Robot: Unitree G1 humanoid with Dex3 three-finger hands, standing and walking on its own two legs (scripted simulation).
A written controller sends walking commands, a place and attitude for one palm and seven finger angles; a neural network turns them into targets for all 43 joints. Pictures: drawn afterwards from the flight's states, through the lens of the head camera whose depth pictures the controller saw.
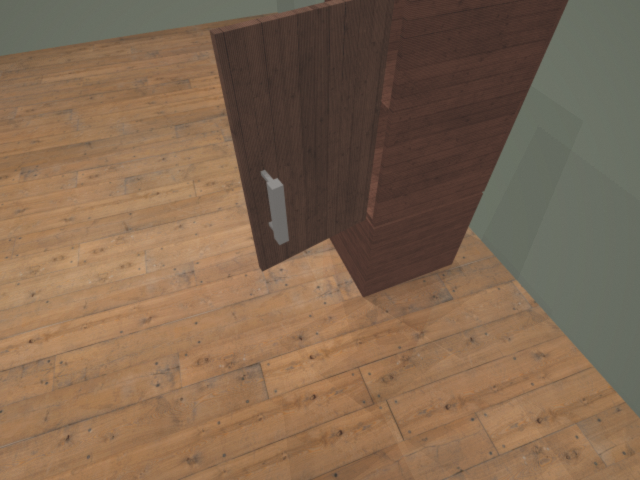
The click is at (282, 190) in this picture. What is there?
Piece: cupboard door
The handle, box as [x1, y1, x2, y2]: [261, 170, 288, 244]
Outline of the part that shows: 263,170 261,171 261,175 266,180 272,219 269,222 269,225 273,230 274,238 280,244 288,240 283,185 277,178 273,180 266,171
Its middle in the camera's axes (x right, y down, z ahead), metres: -0.10 -0.06 +0.83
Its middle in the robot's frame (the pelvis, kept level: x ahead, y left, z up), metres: +0.65 +0.13 -0.12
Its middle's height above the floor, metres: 0.66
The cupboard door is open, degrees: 100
